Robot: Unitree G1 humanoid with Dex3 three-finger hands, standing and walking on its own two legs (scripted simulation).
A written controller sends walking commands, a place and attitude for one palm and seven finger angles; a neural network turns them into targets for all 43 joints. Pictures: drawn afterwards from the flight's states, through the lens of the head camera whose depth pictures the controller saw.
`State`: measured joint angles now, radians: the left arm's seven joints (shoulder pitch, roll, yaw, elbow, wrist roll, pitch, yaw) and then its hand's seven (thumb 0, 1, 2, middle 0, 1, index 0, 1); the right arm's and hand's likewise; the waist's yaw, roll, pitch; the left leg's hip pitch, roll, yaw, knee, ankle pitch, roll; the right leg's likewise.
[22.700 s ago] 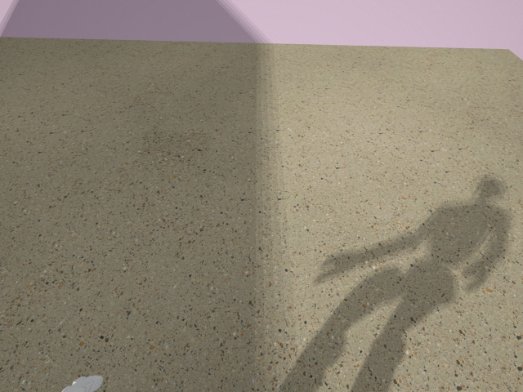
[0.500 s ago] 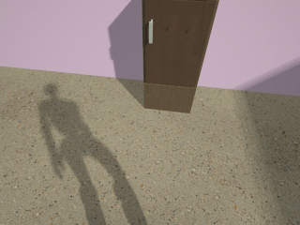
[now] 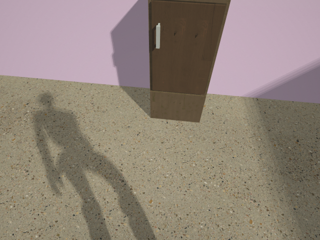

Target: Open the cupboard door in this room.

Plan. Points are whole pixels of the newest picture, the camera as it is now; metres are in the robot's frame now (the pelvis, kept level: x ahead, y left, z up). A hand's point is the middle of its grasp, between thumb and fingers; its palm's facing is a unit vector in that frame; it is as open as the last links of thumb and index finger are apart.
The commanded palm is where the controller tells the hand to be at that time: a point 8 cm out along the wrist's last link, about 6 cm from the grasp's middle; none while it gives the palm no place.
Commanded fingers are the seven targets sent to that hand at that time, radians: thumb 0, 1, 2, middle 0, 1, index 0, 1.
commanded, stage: walk to a spot facing it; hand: left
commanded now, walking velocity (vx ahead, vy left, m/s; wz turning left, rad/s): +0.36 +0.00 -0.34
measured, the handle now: (158, 35) +1.16 +0.08 -0.01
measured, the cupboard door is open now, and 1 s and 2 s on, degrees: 0 0 0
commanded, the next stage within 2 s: take the last steps up to it in 0.54 s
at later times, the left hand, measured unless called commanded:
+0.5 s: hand out of the picture +0.11 +0.13 -0.16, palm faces -0.05 -0.99 -0.16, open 7.4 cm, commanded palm none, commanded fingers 0.00 0.90 0.90 -0.20 -0.30 -0.20 -0.30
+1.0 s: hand (130, 142) +0.50 +0.15 -0.16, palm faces -0.19 -0.96 -0.22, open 7.4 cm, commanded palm none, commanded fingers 0.00 0.90 0.90 -0.20 -0.30 -0.20 -0.30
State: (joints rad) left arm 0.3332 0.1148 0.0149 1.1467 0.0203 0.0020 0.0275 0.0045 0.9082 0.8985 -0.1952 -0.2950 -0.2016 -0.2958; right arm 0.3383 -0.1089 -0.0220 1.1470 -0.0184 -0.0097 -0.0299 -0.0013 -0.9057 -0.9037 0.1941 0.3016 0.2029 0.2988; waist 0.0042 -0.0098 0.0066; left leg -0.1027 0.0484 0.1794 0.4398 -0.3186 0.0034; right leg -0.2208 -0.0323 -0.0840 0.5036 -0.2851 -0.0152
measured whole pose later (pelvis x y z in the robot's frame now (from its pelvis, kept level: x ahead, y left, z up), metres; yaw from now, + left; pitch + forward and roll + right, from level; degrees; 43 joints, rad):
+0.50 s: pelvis +0.15 -0.03 +0.00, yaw -7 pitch +1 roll +0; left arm 0.39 0.11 0.03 1.14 0.03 -0.07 0.01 0.00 0.90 0.90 -0.20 -0.30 -0.20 -0.30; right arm 0.13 -0.19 -0.06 1.03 -0.02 -0.02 0.02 0.00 -0.91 -0.90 0.19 0.30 0.20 0.30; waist 0.02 0.01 0.05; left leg -0.58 0.13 0.09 0.93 -0.21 -0.04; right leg -0.06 0.01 -0.10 0.35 -0.31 -0.04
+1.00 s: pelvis +0.35 -0.02 +0.00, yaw -10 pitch +0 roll +1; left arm 0.10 0.20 0.06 1.00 0.03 -0.01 -0.01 0.00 0.91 0.90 -0.19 -0.29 -0.20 -0.30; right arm 0.33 -0.20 -0.07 1.10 -0.03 -0.03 -0.01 -0.01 -0.93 -0.90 0.20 0.30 0.20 0.30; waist -0.05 -0.01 0.04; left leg -0.20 0.04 0.18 0.45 -0.25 0.02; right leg -0.44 -0.12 -0.09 0.75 -0.31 0.04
